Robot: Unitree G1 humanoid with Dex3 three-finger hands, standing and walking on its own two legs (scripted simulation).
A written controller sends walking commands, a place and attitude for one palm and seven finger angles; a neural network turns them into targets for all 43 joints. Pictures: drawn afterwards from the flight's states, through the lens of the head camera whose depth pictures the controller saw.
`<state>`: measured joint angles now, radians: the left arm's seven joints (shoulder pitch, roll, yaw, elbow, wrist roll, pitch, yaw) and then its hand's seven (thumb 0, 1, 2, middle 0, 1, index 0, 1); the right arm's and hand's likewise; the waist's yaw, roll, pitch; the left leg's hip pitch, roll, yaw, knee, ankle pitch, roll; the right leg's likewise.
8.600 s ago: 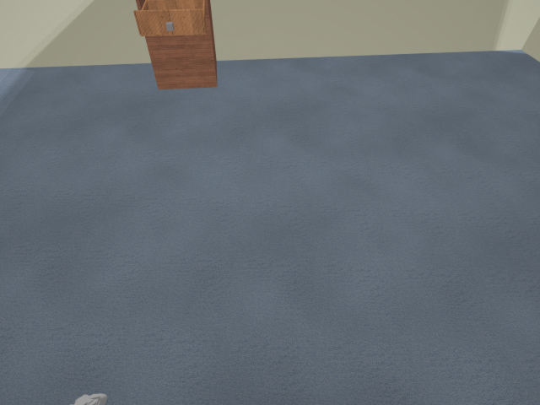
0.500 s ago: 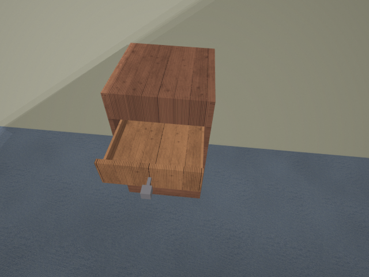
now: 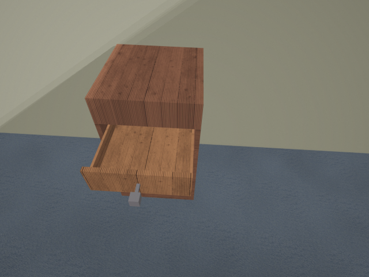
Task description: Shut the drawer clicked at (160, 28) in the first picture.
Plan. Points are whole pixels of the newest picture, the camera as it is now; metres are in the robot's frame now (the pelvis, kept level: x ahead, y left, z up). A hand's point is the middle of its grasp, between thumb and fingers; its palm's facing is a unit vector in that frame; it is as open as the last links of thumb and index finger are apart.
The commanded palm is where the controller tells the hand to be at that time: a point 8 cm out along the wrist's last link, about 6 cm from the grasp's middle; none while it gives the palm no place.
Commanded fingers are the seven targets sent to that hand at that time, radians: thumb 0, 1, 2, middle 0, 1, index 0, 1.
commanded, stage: look again from close up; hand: left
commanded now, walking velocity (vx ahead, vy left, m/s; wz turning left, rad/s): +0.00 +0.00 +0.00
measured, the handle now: (136, 194) +0.42 +0.19 -0.24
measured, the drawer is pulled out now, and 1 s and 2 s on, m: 0.23 0.23 0.23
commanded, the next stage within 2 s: shuffle to correct the standing spot in 0.14 s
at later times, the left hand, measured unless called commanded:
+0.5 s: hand out of the picture +0.01 +0.15 -0.18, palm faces +0.04 -0.99 -0.16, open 7.4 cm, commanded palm none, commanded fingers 0.00 0.90 0.90 -0.20 -0.30 -0.20 -0.30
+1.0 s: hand out of the picture +0.08 +0.18 -0.17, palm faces +0.01 -0.97 -0.26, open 7.3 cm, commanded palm none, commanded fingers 0.00 0.90 0.90 -0.20 -0.30 -0.20 -0.30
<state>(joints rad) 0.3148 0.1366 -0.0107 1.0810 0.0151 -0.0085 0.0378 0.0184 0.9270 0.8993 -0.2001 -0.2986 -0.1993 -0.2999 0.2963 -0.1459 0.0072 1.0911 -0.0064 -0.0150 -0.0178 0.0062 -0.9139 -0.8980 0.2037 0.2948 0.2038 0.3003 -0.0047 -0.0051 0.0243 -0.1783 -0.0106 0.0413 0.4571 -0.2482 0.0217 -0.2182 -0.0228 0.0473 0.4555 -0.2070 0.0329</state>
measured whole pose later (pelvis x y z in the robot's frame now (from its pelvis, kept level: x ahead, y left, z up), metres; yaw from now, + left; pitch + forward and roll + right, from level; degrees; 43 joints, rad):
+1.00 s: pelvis +0.04 -0.01 +0.00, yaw +0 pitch +0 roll +0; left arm 0.25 0.18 0.00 1.03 0.01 -0.02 0.06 0.01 0.92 0.90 -0.20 -0.30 -0.20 -0.30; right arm 0.24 -0.18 -0.02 1.02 0.00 -0.01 -0.03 0.01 -0.92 -0.90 0.20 0.29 0.20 0.30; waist -0.01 0.02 0.04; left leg -0.18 0.02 0.04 0.52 -0.34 0.00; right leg -0.22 0.00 0.03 0.52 -0.29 0.01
